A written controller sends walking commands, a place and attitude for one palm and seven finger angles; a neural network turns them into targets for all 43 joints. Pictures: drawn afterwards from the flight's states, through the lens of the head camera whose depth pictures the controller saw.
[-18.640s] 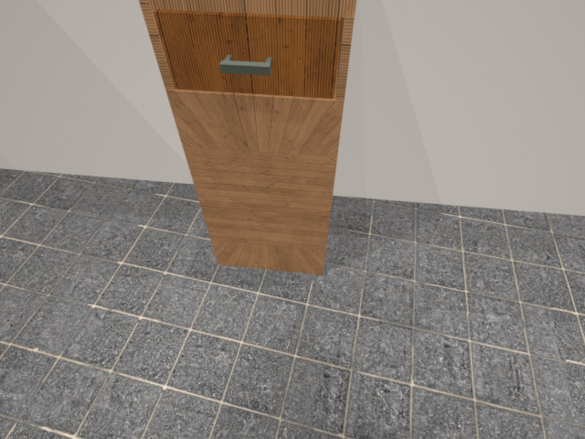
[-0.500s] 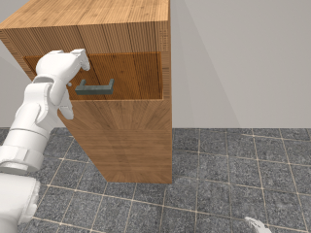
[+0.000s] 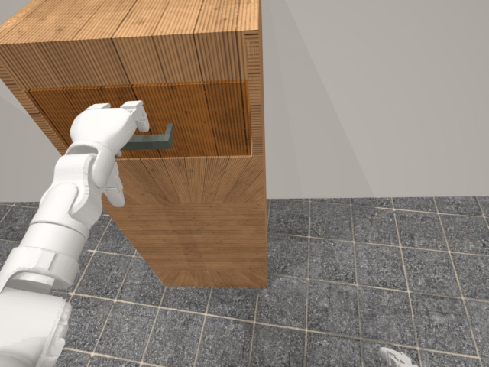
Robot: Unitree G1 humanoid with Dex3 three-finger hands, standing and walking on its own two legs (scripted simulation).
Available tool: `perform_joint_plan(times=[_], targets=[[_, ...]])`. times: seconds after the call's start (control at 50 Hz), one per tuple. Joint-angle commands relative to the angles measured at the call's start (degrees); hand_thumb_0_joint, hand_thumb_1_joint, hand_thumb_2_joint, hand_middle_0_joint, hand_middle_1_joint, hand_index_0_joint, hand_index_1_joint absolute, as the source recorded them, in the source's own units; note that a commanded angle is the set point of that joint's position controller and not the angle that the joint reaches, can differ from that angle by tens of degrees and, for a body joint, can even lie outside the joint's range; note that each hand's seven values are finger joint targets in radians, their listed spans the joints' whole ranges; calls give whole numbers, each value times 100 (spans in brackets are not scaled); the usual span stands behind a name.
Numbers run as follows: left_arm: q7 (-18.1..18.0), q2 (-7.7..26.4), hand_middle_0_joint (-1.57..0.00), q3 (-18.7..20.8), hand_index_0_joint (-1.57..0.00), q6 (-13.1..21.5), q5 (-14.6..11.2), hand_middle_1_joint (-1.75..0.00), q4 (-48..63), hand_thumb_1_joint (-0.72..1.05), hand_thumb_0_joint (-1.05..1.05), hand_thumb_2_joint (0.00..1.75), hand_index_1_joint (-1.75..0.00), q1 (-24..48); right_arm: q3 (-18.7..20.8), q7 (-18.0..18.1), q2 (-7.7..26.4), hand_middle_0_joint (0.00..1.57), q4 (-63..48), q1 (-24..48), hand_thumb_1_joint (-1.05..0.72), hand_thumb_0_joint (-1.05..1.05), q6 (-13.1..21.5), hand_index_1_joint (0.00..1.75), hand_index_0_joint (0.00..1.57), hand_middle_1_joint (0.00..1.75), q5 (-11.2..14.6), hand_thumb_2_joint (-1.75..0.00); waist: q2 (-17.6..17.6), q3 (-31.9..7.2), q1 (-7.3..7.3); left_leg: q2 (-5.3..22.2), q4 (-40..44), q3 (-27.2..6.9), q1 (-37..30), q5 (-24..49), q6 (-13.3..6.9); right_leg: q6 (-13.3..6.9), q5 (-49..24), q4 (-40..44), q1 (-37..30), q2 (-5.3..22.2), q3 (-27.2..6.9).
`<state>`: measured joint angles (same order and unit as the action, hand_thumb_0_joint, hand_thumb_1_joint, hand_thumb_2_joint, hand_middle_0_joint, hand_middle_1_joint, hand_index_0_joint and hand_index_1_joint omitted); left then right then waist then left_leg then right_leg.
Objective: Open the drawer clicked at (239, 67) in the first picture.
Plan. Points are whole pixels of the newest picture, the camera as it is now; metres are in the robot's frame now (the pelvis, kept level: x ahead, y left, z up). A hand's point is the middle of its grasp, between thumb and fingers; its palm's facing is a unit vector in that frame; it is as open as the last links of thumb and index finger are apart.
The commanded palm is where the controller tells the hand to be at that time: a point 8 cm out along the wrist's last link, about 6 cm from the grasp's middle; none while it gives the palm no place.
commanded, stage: lower the fingers behind the handle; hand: left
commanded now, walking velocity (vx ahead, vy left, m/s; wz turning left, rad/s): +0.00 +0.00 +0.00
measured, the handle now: (144, 135) +0.49 +0.22 +0.11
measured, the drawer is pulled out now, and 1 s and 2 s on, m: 0.00 0.00 0.00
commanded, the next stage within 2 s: close the thumb around the handle in 1.16 s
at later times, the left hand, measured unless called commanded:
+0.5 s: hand (138, 159) +0.43 +0.22 +0.10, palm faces -0.04 +0.00 -1.00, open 13.8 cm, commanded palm +0.41 +0.23 +0.16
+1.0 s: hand (140, 167) +0.43 +0.22 +0.09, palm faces -0.01 -0.01 -1.00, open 13.9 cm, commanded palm +0.40 +0.23 +0.15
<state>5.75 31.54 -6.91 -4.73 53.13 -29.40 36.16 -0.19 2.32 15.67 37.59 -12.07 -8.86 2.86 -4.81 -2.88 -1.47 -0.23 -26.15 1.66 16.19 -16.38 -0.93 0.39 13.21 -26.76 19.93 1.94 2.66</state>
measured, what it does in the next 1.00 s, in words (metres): stands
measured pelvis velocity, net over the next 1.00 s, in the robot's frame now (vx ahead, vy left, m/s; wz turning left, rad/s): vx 0.00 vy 0.00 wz -0.01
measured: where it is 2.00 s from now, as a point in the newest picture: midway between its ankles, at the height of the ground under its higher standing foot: outside the picture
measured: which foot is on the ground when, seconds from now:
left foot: down 0.00-1.00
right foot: down 0.00-1.00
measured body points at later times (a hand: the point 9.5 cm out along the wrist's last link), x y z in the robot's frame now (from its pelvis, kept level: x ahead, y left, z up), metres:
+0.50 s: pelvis +0.00 +0.00 -0.01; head +0.04 -0.03 +0.44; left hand +0.43 +0.22 +0.16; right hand +0.11 -0.26 -0.14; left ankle -0.04 +0.11 -0.74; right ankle +0.00 -0.12 -0.74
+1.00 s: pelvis +0.00 +0.00 -0.01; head +0.04 -0.03 +0.44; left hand +0.42 +0.22 +0.14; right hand +0.11 -0.26 -0.14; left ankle -0.04 +0.11 -0.74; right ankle +0.00 -0.12 -0.74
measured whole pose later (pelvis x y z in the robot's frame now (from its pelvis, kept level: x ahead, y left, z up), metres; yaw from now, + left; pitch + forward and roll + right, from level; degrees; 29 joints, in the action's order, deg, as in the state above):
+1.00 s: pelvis +0.00 +0.00 -0.01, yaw -1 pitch +9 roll +0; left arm -4.9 28.4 -5.1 1.9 56.5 -37.6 35.7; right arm 1.8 2.6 15.3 38.2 -13.1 -7.6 1.9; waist -3.7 -4.3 0.1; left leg 0.3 -32.2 2.0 22.1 -19.2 -0.7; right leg 0.1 15.5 -32.3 25.9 1.5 2.2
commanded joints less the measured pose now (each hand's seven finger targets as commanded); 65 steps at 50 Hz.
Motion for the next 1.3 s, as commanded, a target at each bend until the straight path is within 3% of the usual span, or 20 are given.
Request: perform_joint_plan(times=[0.0,0.06,0.1,0.14,0.22,0.28,0.36,0.4,0.46,0.52,0.58,0.6,0.66,0.78,0.84,0.96,1.0,1.1,1.24,1.28], targets=[[-108,1082,-30,473,-30,599,-130,-120,1612,-50,0,30,-120,2599,313,151,703,20,-787,288,-90,0,313,30,20,30,-9,-90,399,-1950,221,-114,-21,-148,-752,2404,-168,-241,-1751,30,-933,-265,-51],[-309,1132,-30,586,-30,800,-147,-120,1368,-50,0,30,-120,2764,325,159,666,20,-688,219,-90,0,341,30,20,30,-16,-90,264,-1752,197,-128,-50,-141,-640,2274,-120,-265,-1567,15,-762,-273,-43],[-416,874,-30,455,-30,772,-112,-120,919,-50,0,30,-120,2651,311,135,651,20,-614,161,-90,0,343,30,20,30,-1,-90,343,-1504,186,-127,-29,-139,-456,2137,-78,-278,-1451,2,-593,-278,5],[-581,1339,-30,878,-30,756,-36,-120,630,-50,0,30,-120,2609,316,119,726,20,-584,146,-90,0,324,30,20,30,-31,-90,449,-1619,60,-135,-11,-105,-264,2070,-51,-294,-1408,-31,-785,-272,-16],[-851,1160,-30,754,-30,676,168,-120,514,-50,0,30,-120,2782,324,56,642,20,-610,148,-90,0,319,30,20,30,-70,-90,275,-2046,11,-120,-101,-51,-233,2328,-39,-298,-1658,-204,-890,-251,-46],[-977,1327,-30,910,-30,610,243,-120,542,-50,0,30,-120,2628,344,48,641,20,-663,156,-90,0,309,30,20,30,-93,-90,300,-2340,-23,-113,-164,1,-198,2422,-72,-279,-1883,-266,-1111,-241,-96],[-898,966,-30,574,-30,426,250,-120,68,-50,0,30,-120,2486,340,69,698,20,-639,123,-90,0,284,30,20,30,-35,-90,676,-1911,131,-76,-115,33,9,1994,-108,-237,-1607,-187,-869,-245,-69],[-860,1131,-30,680,-30,471,244,-120,331,-50,0,30,-120,2564,356,88,712,20,-690,76,-90,0,273,30,20,30,-55,-90,616,-2195,103,-106,-162,21,-74,2130,-136,-239,-1808,-232,-1028,-246,-105],[-797,1160,-30,673,-30,609,227,-120,304,-50,0,30,-120,2701,365,139,697,20,-662,-5,-90,0,270,30,20,30,-53,-90,596,-2080,209,-113,-203,3,-49,2007,-160,-223,-1754,-208,-931,-245,-114],[-837,1135,-30,713,-30,741,244,-120,236,-50,0,30,-120,2527,374,153,680,20,-636,-60,-90,0,276,30,20,30,-68,-90,549,-2006,180,-124,-239,11,26,2030,-156,-230,-1817,-268,-886,-254,-115],[-916,1306,-30,970,-30,910,253,-120,548,-50,0,30,-120,2231,441,122,669,20,-654,-124,-90,0,293,30,20,30,-99,-90,346,-2298,63,-115,-332,12,-104,2426,-148,-258,-2067,-354,-979,-276,-137],[-934,1065,-30,765,-30,929,245,-120,588,-50,0,30,-120,2196,440,107,647,20,-681,-117,-90,0,289,30,20,30,-93,-90,301,-2283,102,-126,-354,3,-105,2479,-135,-251,-2073,-381,-903,-282,-120],[-1069,982,-30,754,-30,955,231,-120,445,-50,0,30,-120,2166,462,73,666,20,-617,-146,-90,0,311,30,20,30,-82,-90,414,-1981,165,-99,-355,-19,6,2240,-127,-249,-1814,-362,-661,-298,-92],[-1332,1062,-30,811,-30,835,326,-120,487,-50,0,30,-120,2277,515,28,673,20,-563,-197,-90,0,340,30,20,30,-102,-90,237,-2277,145,-113,-431,-16,-73,2303,-111,-272,-1806,-436,-667,-309,-107],[-1350,1230,-30,926,-30,730,335,-120,470,-50,0,30,-120,2326,510,46,720,20,-542,-190,-90,0,328,30,20,30,-103,-90,399,-2376,168,-111,-422,-26,-32,2325,-113,-260,-1865,-433,-787,-306,-102],[-1278,1247,-30,875,-30,632,325,-120,86,-50,0,30,-120,2421,430,108,690,20,-555,-93,-90,0,309,30,20,30,-76,-90,477,-2023,187,-115,-332,6,143,1975,-137,-238,-1669,-378,-739,-274,-91],[-1235,1111,-30,750,-30,659,333,-120,115,-50,0,30,-120,2476,429,120,681,20,-576,-102,-90,0,323,30,20,30,-80,-90,449,-2004,214,-113,-326,6,95,1942,-138,-238,-1621,-365,-666,-277,-82],[-1201,1362,-30,966,-30,746,353,-120,-92,-50,0,30,-120,2472,413,154,694,20,-571,-151,-90,0,319,30,20,30,-92,-90,513,-2022,175,-113,-342,12,178,1933,-132,-234,-1666,-388,-725,-276,-107],[-1238,1114,-30,826,-30,854,336,-120,182,-50,0,30,-120,2396,467,105,680,20,-605,-192,-90,0,340,30,20,30,-110,-90,417,-2164,181,-89,-395,-9,-1,2227,-116,-248,-1756,-401,-652,-295,-92],[-1270,1252,-31,949,-31,833,330,-121,70,-39,0,35,-121,2275,451,104,680,20,-591,-189,-90,0,330,30,20,30,-96,-90,387,-2083,132,-106,-372,-2,104,2127,-115,-255,-1721,-416,-682,-293,-96]])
